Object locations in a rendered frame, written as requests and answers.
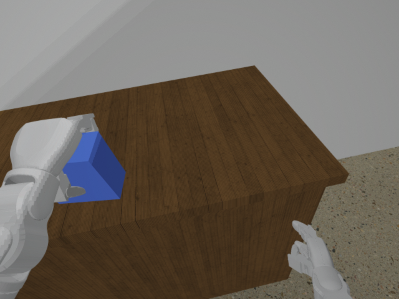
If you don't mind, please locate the sponge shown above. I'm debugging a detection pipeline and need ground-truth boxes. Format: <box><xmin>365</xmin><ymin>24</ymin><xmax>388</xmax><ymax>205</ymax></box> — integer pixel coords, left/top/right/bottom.
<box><xmin>58</xmin><ymin>131</ymin><xmax>126</xmax><ymax>204</ymax></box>

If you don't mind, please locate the table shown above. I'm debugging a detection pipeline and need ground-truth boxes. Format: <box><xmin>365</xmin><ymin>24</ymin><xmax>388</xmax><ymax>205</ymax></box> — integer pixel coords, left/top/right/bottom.
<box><xmin>0</xmin><ymin>65</ymin><xmax>349</xmax><ymax>299</ymax></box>

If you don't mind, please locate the left robot forearm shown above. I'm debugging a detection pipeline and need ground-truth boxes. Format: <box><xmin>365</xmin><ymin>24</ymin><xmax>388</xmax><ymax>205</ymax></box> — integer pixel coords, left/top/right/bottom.
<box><xmin>0</xmin><ymin>168</ymin><xmax>60</xmax><ymax>299</ymax></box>

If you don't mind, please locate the right robot forearm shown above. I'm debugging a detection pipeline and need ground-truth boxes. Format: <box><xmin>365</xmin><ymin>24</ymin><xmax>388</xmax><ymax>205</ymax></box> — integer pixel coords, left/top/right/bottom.
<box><xmin>312</xmin><ymin>266</ymin><xmax>353</xmax><ymax>299</ymax></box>

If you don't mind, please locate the robot right hand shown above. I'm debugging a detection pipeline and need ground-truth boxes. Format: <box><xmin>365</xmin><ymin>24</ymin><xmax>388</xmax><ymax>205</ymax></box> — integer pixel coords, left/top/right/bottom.
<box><xmin>287</xmin><ymin>221</ymin><xmax>335</xmax><ymax>277</ymax></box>

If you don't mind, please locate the robot left hand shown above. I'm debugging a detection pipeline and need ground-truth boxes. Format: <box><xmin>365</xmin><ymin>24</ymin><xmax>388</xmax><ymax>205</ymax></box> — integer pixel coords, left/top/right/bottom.
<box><xmin>10</xmin><ymin>113</ymin><xmax>99</xmax><ymax>202</ymax></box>

